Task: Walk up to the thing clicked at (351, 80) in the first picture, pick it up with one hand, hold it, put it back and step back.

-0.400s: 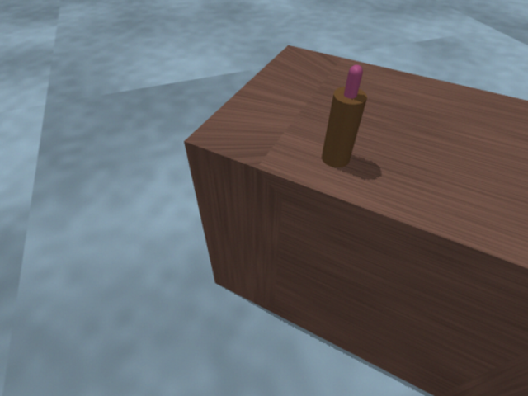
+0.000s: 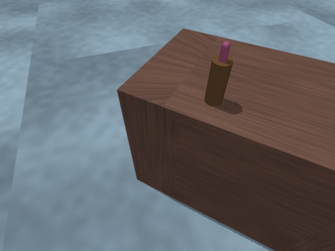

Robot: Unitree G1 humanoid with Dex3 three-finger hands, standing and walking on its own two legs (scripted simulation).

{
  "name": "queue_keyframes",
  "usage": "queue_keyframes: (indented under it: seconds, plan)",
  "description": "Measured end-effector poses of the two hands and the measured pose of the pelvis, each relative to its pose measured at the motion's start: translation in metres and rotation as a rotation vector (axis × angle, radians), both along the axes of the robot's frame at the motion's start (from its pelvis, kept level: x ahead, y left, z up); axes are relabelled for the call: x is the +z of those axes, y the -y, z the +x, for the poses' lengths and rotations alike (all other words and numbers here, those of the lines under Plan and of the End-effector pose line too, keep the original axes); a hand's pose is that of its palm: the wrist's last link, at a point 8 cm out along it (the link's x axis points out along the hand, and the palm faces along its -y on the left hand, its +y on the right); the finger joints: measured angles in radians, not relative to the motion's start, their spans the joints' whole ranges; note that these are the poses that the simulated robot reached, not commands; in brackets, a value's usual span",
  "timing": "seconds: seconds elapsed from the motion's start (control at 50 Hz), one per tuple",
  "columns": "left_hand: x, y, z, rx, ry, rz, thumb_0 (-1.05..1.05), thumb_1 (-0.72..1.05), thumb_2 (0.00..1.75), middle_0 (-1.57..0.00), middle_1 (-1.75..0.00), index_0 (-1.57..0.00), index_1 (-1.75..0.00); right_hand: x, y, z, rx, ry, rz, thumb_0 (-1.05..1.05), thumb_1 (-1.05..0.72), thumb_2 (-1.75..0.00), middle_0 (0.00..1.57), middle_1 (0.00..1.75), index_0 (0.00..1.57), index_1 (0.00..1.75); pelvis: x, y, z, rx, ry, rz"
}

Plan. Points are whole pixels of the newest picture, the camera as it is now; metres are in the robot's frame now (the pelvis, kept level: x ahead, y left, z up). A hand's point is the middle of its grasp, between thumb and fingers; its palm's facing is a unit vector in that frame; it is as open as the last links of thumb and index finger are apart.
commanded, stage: stand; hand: left
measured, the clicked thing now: (219, 74) +0.62 -0.18 +0.08
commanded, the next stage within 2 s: walk up in 0.72 s
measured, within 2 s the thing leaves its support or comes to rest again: neither
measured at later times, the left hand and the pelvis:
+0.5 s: hand out of the picture +0.08 +0.25 -0.16, palm faces -0.02 -0.94 -0.34, open 7.4 cm; pelvis +0.01 +0.00 +0.00, yaw +0 degrees
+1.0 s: hand out of the picture +0.12 +0.23 -0.16, palm faces -0.21 -0.91 -0.36, open 7.4 cm; pelvis +0.01 -0.05 -0.02, yaw -11 degrees
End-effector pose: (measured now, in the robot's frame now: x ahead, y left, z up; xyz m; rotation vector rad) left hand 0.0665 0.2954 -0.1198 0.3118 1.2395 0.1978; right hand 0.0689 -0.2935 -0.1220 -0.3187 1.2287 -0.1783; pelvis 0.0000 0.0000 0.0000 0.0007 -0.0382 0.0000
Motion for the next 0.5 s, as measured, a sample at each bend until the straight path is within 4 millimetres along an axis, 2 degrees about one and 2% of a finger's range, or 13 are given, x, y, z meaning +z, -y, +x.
queue_keyframes:
  seconds: [0.5]
  plan:
    - [0.0005,-0.0004,0.0078,-0.003,0.004,0.0,0.01,0.9,0.9,-0.21,-0.3,-0.2,-0.3,0.0012,0.0005,0.0049,0.0,-0.006,-0.005,0.01,-0.9,-0.9,0.21,0.3,0.2,0.3,0.0007,-0.0006,0.0065,0.003,-0.005,-0.001]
